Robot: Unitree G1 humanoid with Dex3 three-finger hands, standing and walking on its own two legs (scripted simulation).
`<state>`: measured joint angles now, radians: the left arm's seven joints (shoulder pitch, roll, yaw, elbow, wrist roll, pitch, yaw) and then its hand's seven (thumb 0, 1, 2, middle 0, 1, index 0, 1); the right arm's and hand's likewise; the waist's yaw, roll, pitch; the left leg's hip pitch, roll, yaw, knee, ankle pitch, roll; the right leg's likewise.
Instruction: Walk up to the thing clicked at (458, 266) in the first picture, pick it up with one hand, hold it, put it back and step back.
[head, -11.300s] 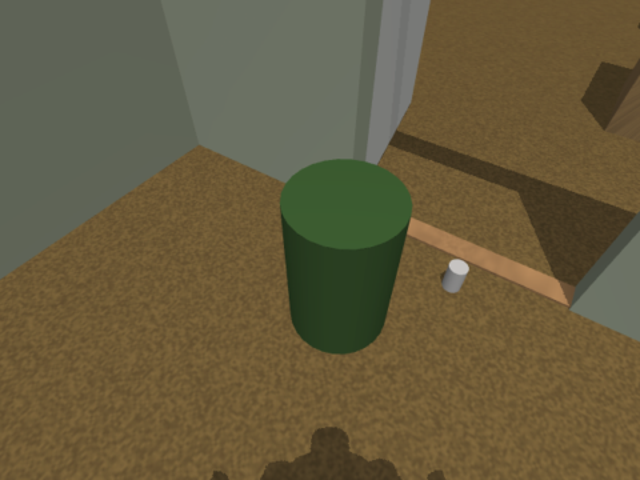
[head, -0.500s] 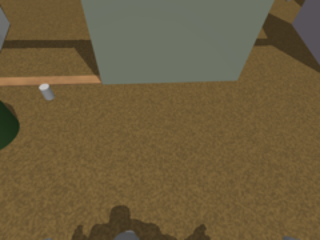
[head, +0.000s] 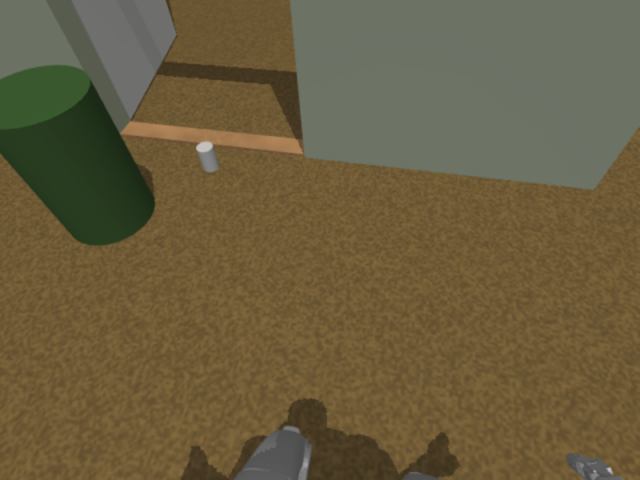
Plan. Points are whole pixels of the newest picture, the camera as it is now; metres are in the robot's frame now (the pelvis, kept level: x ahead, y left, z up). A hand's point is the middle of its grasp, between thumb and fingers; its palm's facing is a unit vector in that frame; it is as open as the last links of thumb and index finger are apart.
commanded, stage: walk up
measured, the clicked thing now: (208, 157) +1.43 +0.60 -0.69
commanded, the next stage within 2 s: stand in 1.38 s
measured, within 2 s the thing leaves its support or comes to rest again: neither
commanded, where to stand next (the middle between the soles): +0.09 +0.00 m, yaw +14 degrees
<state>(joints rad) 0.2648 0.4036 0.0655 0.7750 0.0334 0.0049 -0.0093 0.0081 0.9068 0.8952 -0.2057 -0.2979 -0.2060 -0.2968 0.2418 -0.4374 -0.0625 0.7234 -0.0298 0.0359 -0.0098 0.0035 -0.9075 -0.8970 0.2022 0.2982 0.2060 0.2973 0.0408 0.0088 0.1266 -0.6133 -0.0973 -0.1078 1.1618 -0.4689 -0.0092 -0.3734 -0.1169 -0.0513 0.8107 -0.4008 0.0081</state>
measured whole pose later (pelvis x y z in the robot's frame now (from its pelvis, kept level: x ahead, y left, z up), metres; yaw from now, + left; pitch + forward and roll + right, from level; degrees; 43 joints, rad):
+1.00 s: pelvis +0.03 +0.01 +0.01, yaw +19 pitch -2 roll +0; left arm 0.17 0.41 0.02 0.99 0.00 -0.02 0.00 0.01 0.91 0.90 -0.20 -0.30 -0.20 -0.30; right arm 0.18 -0.38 -0.02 1.00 0.00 -0.01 0.00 0.00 -0.91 -0.90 0.20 0.30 0.21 0.30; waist 0.01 0.00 0.09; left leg -0.30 -0.03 -0.03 0.68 -0.35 0.01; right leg -0.32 -0.07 -0.04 0.66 -0.31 0.03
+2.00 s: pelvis +0.05 -0.01 +0.04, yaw +18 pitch -1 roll +0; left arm 0.08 0.35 0.00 1.14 0.01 -0.02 0.00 0.01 0.91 0.90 -0.20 -0.30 -0.20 -0.30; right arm 0.07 -0.34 -0.01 1.17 0.00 -0.01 0.01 0.00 -0.91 -0.90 0.20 0.30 0.20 0.30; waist 0.00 0.00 0.05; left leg -0.11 0.01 -0.03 0.31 -0.19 -0.02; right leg -0.15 -0.03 -0.05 0.33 -0.16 0.01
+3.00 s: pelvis +0.06 -0.01 +0.04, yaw +17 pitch -1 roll +0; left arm 0.09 0.35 0.00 1.14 0.01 -0.01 0.00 0.01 0.91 0.90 -0.20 -0.30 -0.20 -0.30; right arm 0.09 -0.35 0.00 1.15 0.00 -0.01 0.00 0.00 -0.91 -0.90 0.20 0.30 0.20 0.30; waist 0.01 0.00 0.04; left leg -0.08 0.03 -0.03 0.29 -0.20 -0.04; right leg -0.13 -0.01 -0.05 0.32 -0.17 -0.01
